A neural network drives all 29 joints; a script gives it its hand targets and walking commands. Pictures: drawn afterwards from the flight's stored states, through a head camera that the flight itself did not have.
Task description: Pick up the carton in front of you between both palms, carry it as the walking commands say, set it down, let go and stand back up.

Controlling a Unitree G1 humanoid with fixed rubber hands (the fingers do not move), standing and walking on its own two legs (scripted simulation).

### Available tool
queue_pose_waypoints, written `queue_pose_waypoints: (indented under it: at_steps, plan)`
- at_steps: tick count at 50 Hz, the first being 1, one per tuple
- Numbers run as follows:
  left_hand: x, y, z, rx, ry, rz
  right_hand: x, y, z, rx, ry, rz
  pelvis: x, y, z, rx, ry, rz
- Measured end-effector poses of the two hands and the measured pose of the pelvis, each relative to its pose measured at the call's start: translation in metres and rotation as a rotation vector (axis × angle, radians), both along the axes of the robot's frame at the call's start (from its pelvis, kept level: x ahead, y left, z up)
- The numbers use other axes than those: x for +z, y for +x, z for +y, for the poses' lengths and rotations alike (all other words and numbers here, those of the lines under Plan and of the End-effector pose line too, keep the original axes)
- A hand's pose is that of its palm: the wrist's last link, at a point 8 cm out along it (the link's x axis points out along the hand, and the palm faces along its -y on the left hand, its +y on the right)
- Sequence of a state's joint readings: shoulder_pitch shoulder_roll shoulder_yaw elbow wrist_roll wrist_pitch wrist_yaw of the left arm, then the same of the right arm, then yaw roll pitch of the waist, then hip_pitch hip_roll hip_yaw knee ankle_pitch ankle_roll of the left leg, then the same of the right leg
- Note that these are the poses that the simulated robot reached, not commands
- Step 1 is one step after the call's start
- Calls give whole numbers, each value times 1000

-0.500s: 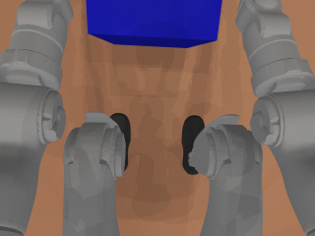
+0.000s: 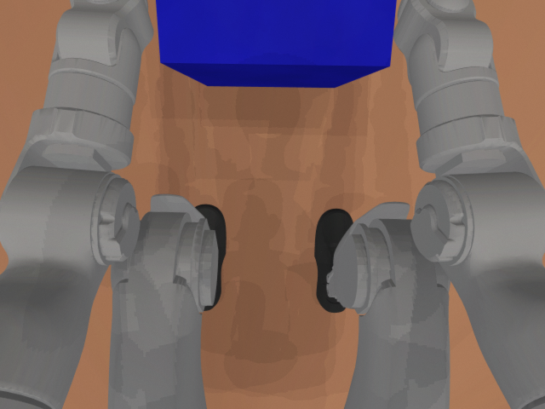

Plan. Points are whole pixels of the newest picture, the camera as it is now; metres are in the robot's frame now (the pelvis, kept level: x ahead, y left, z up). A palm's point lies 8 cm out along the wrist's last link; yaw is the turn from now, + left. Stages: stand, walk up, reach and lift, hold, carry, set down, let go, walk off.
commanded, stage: reach and lift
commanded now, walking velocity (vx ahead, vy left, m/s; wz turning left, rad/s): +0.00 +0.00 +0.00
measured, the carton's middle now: out of the picture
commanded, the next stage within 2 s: none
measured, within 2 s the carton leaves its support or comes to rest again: neither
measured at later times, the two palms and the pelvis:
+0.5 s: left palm out of the picture +0.49 +0.18 +0.06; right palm out of the picture +0.51 -0.12 +0.06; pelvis -0.01 -0.01 +0.12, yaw +2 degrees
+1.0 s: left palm out of the picture +0.45 +0.17 +0.21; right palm out of the picture +0.47 -0.13 +0.22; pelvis +0.03 -0.01 +0.25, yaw +2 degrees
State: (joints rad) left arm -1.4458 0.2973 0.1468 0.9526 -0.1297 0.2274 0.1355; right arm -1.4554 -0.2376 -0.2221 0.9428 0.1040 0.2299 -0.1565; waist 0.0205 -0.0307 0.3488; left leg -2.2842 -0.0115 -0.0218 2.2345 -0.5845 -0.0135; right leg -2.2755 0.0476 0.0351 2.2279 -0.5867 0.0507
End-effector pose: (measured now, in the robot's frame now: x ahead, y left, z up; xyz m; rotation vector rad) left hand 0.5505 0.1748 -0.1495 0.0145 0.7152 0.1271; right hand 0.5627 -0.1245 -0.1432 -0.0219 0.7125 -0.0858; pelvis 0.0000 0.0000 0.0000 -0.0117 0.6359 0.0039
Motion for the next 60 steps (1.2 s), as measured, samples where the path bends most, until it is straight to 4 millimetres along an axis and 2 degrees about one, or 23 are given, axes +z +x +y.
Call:
queue_pose_waypoints:
  at_steps: [3, 6, 11, 15, 22, 28, 37, 49, 60]
  plan:
    - [27, -1, 0, 24, -11, -28, 26, -3, 2, -9, 5, -28, 6, 2, -1, 8, -4, 29]
    - [63, -9, 3, 37, -19, -50, 60, -10, 4, -12, 20, -50, 17, 4, -3, 20, -3, 61]
    - [119, -32, 9, 67, -30, -43, 113, -28, 10, -13, 39, -42, 49, 2, -6, 28, -3, 101]
    - [152, -48, 10, 70, -27, -19, 147, -43, 11, -7, 36, -19, 75, -4, -8, 33, -3, 114]
    - [195, -56, 3, 56, -27, -28, 190, -54, 4, -14, 28, -29, 106, -14, -9, 35, -6, 120]
    - [224, -61, 1, 60, -28, -35, 218, -59, 1, -15, 36, -36, 128, -12, -9, 29, -1, 123]
    - [277, -76, 0, 67, -34, -36, 272, -72, 1, -14, 37, -38, 171, 4, -8, 32, 4, 94]
    - [357, -98, -5, 67, -44, -27, 354, -95, -4, -21, 35, -29, 240, 29, -8, 35, 7, -6]
    - [425, -121, -9, 70, -42, -27, 421, -118, -8, -19, 35, -28, 302, 49, -8, 36, 13, -136]
